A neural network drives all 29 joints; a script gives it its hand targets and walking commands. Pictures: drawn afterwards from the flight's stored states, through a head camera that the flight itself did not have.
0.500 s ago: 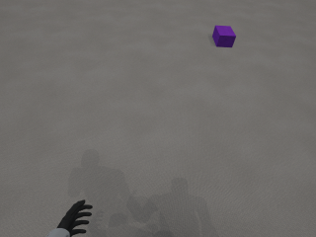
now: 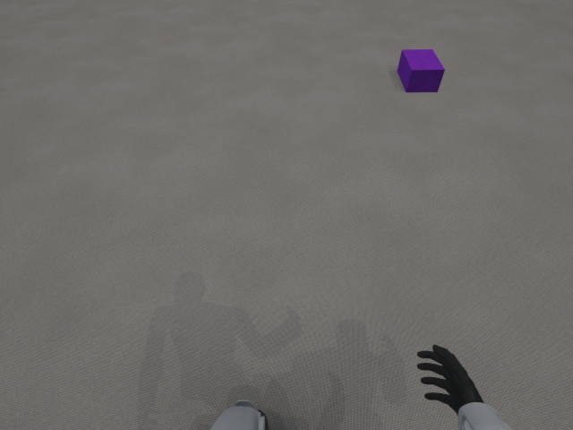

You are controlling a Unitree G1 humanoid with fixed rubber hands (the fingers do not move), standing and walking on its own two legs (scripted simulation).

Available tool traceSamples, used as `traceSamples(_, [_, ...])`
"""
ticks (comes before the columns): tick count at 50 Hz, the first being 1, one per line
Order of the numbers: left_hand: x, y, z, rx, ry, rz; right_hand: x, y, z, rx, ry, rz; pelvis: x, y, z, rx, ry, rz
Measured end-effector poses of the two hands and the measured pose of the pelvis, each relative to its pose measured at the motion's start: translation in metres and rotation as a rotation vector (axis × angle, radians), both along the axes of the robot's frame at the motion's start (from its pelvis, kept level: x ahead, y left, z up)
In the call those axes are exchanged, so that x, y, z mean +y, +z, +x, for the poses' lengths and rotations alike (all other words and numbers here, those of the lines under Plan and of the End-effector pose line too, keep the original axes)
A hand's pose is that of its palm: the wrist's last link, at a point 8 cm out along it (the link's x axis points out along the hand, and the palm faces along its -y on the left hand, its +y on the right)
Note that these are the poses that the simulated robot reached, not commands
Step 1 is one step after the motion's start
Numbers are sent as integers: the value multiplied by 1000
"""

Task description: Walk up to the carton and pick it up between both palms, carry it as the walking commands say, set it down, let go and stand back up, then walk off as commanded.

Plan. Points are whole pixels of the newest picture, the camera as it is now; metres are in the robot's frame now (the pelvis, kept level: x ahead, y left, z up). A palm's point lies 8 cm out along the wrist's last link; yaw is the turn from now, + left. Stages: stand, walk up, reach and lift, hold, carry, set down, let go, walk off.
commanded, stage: walk up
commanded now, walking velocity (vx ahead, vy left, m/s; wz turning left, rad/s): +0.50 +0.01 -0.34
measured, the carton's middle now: (419, 70) +2.49 -0.52 -0.70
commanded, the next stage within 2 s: none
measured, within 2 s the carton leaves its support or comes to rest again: neither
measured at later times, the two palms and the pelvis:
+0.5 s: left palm (240, 270) +0.42 +0.17 -0.12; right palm out of the picture +0.11 -0.26 -0.11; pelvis +0.24 -0.02 +0.00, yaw -6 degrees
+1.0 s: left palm (240, 275) +0.41 +0.17 -0.12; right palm (489, 223) +0.60 -0.33 -0.11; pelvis +0.46 -0.08 +0.00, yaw -7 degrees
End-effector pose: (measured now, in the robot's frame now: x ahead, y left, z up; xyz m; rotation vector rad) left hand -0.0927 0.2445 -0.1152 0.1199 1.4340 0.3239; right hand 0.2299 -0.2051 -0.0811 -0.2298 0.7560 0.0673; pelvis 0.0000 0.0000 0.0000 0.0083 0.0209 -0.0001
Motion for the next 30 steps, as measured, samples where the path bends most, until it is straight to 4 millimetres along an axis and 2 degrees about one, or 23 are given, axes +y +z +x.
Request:
traceSamples(2, [9, -8, 20, 27, -4, -14, 13, 0, 32, -24, 0, -2, 10, -6, 27, 9, -13, -5])
traceSamples(4, [21, -23, 46, 49, -18, -32, 19, -7, 56, -43, -18, -27, 21, -18, 55, 13, -35, -17])
traceSamples(6, [33, -35, 87, 33, -55, -43, 12, -17, 57, -8, -63, -68, 28, -23, 76, 11, -54, -9])
traceSamples(8, [42, -38, 143, -30, -106, -45, -5, -23, 32, 90, -133, -111, 31, -19, 95, 6, -70, -9])
traceSamples(11, [48, -33, 233, -144, -195, -55, -33, -26, -27, 276, -267, -169, 32, -8, 122, -2, -80, -10])
traceSamples(13, [44, -29, 286, -203, -247, -69, -44, -23, -64, 386, -347, -189, 30, -3, 140, -9, -82, -14])
traceSamples(15, [35, -24, 331, -244, -289, -87, -49, -20, -95, 480, -410, -193, 27, 1, 156, -14, -86, -20])
traceSamples(17, [20, -21, 371, -275, -327, -111, -48, -18, -117, 554, -458, -183, 21, 4, 172, -19, -91, -25])
traceSamples(19, [0, -17, 407, -302, -364, -139, -45, -17, -129, 609, -495, -161, 14, 6, 187, -21, -97, -28])
traceSamples(21, [-23, -13, 443, -332, -401, -165, -43, -19, -132, 647, -524, -132, 4, 6, 204, -22, -102, -27])
traceSamples(23, [-47, -8, 478, -367, -437, -181, -44, -23, -128, 675, -545, -103, -7, 5, 220, -19, -106, -22])
traceSamples(26, [-81, -2, 530, -420, -484, -177, -56, -35, -110, 705, -558, -65, -30, 0, 249, -6, -111, -12])
traceSamples(28, [-100, -2, 561, -459, -506, -146, -70, -49, -93, 725, -544, -39, -47, -9, 270, 5, -114, -1])
traceSamples(30, [-109, -6, 579, -482, -495, -99, -87, -64, -65, 722, -510, -23, -63, -19, 287, 8, -117, -4])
